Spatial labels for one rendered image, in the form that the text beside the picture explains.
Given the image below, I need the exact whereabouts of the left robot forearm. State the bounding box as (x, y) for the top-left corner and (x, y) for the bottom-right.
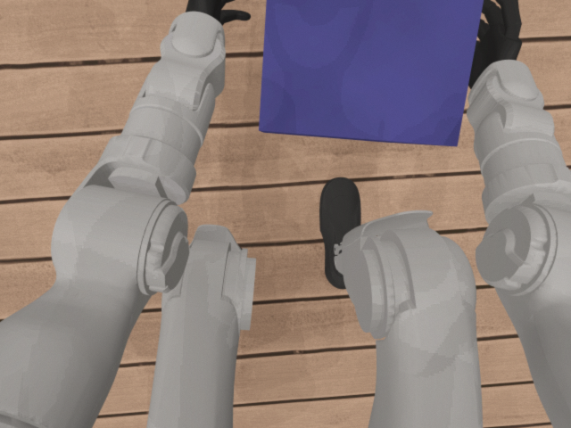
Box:
(51, 12), (226, 264)

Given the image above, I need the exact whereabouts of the left robot upper arm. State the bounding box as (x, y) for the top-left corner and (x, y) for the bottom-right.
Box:
(0, 185), (189, 428)

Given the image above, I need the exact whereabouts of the right robot thigh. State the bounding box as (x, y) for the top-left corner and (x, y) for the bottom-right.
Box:
(352, 228), (483, 428)

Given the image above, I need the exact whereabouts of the robot left shin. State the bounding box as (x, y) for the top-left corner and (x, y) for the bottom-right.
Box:
(161, 225), (241, 314)

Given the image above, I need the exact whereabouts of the right robot hand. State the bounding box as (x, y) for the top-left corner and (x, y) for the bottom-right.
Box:
(468, 0), (522, 89)

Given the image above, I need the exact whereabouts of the right robot forearm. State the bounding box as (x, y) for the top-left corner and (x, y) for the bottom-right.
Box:
(467, 60), (571, 225)

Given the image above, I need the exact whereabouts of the carton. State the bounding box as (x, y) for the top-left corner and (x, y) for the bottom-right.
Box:
(259, 0), (484, 146)

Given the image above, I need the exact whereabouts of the left robot hand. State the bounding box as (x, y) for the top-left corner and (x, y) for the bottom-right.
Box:
(186, 0), (251, 26)

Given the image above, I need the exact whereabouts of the right robot upper arm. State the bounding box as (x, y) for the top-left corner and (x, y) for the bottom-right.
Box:
(476, 203), (571, 428)

